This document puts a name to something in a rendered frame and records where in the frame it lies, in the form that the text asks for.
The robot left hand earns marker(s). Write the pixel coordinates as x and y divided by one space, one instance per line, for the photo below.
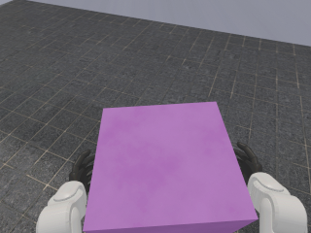
80 169

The robot right hand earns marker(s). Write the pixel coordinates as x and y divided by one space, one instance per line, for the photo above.
249 163

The robot left forearm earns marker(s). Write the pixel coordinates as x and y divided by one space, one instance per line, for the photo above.
65 210

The carton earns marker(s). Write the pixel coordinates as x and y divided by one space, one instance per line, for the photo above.
166 169

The robot right forearm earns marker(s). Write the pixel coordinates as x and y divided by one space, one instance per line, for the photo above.
279 211

